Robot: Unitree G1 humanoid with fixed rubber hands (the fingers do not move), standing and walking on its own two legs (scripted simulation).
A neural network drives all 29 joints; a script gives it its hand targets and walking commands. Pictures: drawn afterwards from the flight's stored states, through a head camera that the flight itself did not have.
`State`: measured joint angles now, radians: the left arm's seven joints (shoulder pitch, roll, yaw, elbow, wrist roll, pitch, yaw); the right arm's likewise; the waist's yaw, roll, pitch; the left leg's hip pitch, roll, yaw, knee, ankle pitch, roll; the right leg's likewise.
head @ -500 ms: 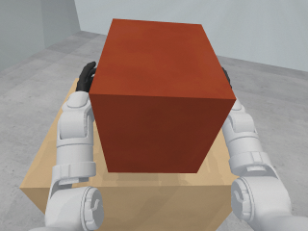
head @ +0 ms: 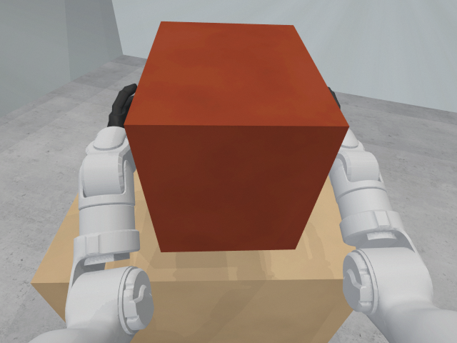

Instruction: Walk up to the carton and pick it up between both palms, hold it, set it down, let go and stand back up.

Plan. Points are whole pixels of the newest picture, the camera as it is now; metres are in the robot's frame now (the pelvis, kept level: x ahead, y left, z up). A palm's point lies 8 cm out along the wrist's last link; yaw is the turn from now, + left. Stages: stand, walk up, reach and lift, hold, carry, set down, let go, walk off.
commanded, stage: reach and lift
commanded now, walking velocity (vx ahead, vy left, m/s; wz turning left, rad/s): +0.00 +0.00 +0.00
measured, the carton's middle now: (228, 136) +0.42 -0.02 +0.18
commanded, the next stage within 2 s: hold in 0.58 s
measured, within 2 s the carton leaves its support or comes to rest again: neither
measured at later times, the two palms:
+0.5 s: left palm (119, 124) +0.37 +0.15 +0.24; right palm (332, 117) +0.37 -0.19 +0.25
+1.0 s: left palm (106, 114) +0.35 +0.16 +0.27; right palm (333, 102) +0.37 -0.18 +0.28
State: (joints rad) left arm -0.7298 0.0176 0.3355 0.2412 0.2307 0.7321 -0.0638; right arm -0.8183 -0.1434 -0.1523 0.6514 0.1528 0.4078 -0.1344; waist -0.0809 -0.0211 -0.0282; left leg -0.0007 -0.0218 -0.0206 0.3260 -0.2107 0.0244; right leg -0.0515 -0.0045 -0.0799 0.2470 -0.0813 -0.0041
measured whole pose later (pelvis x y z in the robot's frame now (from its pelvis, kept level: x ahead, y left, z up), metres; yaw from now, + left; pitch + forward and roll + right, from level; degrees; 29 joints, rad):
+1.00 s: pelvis -0.01 -0.01 +0.00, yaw -1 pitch -7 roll -1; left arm -0.83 0.05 0.37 0.24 0.25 0.88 -0.08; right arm -0.97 -0.21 -0.08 0.72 0.21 0.53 -0.15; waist -0.04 -0.01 -0.08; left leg -0.01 -0.01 -0.01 0.34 -0.21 0.01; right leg -0.07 0.01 -0.07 0.26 -0.08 -0.02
